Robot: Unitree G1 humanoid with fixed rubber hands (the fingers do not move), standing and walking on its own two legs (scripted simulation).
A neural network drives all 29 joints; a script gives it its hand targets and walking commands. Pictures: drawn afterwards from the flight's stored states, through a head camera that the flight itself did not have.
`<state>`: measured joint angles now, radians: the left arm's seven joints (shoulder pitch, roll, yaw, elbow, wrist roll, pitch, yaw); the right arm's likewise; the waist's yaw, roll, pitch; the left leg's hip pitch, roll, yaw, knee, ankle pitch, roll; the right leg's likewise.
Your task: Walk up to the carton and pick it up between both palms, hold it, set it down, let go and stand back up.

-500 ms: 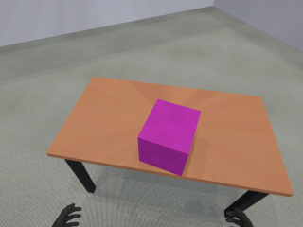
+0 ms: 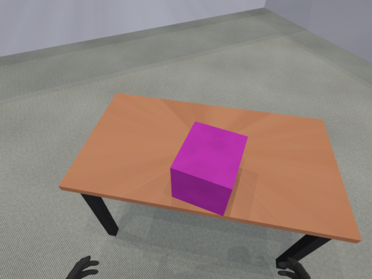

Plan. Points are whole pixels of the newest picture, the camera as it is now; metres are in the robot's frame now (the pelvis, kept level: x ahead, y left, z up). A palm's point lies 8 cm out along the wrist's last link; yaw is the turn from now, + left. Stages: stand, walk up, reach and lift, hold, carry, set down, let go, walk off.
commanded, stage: stand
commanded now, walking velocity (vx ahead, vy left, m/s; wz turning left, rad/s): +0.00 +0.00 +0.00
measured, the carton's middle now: (208, 167) +0.46 -0.06 -0.13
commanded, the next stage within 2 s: none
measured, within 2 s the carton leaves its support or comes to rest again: neither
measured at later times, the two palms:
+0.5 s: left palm out of the picture +0.11 +0.25 -0.09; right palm out of the picture +0.11 -0.25 -0.09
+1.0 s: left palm out of the picture +0.10 +0.25 -0.10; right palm out of the picture +0.11 -0.25 -0.10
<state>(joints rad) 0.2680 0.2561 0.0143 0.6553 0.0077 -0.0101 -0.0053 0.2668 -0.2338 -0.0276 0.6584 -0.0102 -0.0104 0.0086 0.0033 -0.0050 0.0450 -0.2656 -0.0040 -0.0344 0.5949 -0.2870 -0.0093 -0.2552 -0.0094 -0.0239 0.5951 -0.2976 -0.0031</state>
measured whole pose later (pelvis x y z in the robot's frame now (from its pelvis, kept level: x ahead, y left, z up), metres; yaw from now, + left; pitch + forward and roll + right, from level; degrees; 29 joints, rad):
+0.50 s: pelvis +0.00 +0.00 +0.00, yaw +0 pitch -3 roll +0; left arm 0.27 0.26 0.01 0.68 0.01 -0.01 0.00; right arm 0.28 -0.24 -0.02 0.67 -0.01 -0.01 0.00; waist 0.00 0.00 0.04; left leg -0.25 0.00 -0.04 0.59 -0.29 -0.01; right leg -0.24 -0.01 -0.03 0.59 -0.30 -0.01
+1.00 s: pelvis +0.00 +0.00 +0.00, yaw +1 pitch -3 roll +0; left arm 0.27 0.26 0.00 0.69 0.00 -0.01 0.00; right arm 0.28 -0.24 -0.02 0.69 -0.01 -0.01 0.00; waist 0.00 0.00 0.04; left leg -0.25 0.00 -0.05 0.58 -0.28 -0.02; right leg -0.23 -0.01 -0.04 0.57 -0.29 -0.01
